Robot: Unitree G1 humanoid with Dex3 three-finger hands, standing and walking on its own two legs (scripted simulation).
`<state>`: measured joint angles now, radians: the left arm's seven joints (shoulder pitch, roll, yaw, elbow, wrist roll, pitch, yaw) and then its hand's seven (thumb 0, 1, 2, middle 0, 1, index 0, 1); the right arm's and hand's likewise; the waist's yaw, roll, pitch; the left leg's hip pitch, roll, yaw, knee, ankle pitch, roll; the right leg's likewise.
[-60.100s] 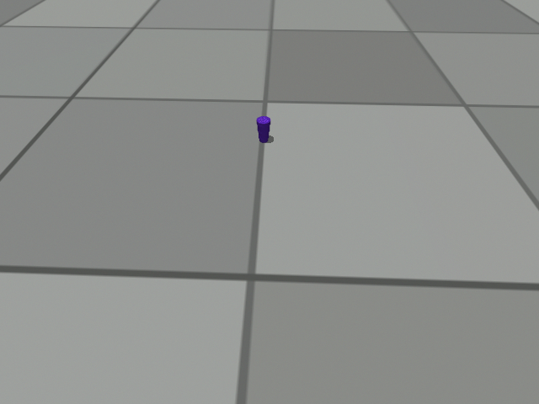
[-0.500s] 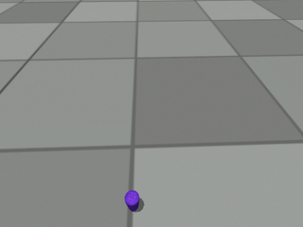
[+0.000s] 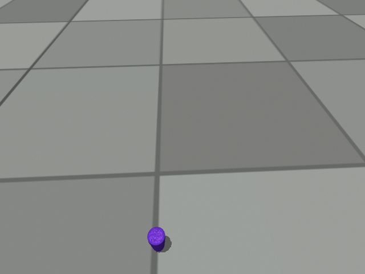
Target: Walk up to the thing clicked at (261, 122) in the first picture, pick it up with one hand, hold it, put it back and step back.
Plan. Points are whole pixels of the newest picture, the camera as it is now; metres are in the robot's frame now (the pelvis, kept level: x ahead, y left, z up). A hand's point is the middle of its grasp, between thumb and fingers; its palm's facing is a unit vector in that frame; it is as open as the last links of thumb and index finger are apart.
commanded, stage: stand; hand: left
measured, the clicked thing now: (157, 241) +0.43 +0.14 -0.71
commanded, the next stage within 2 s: step back in 0.88 s
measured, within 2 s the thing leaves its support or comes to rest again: neither
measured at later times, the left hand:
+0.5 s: hand out of the picture +0.10 +0.24 -0.15, palm faces -0.01 -0.94 -0.34, open 7.4 cm
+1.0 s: hand out of the picture +0.10 +0.25 -0.16, palm faces +0.00 -0.94 -0.35, open 7.4 cm
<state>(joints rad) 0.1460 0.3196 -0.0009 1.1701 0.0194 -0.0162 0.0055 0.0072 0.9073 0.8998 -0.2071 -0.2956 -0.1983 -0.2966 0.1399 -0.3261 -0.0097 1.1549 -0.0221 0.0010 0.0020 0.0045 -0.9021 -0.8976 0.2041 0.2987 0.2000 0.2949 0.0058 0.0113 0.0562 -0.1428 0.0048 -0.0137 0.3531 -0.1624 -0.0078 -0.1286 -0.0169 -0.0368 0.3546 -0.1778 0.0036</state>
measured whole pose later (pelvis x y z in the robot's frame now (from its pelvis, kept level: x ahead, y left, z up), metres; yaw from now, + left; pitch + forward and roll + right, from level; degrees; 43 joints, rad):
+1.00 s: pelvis +0.01 +0.00 +0.00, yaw -1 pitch -2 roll -1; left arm 0.08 0.35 0.05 1.08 -0.01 -0.01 0.00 0.01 0.91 0.90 -0.21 -0.30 -0.20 -0.30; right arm 0.07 -0.36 -0.02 1.09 0.00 0.02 0.00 0.00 -0.90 -0.90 0.21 0.30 0.20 0.30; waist -0.01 0.02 0.12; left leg -0.21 0.03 -0.01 0.48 -0.21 0.00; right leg -0.17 0.01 -0.03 0.40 -0.20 -0.01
